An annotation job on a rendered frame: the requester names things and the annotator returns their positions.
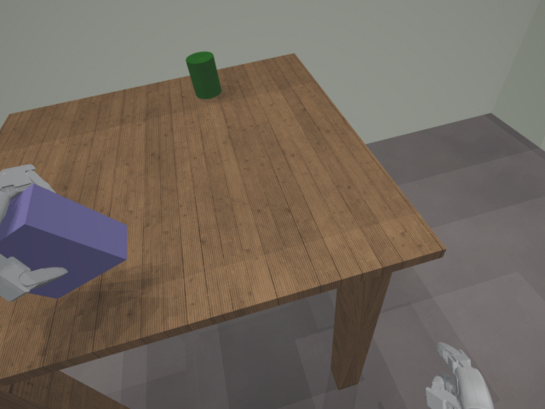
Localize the sponge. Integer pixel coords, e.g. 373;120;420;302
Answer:
0;184;127;299

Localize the left robot hand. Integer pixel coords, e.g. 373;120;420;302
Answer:
0;164;68;302

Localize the table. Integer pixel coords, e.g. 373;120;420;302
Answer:
0;53;446;409

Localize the right robot hand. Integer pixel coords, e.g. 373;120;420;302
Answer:
426;342;494;409

